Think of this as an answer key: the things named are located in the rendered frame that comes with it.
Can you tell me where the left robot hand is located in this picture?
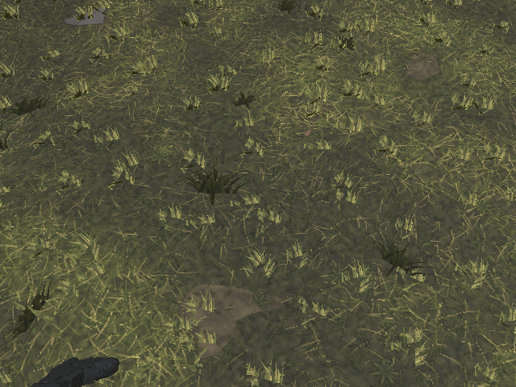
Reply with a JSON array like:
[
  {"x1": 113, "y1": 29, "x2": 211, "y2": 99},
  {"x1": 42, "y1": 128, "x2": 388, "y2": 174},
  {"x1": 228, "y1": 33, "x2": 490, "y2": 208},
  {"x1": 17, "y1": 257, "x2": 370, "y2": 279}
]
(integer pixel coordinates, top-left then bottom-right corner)
[{"x1": 31, "y1": 357, "x2": 119, "y2": 387}]

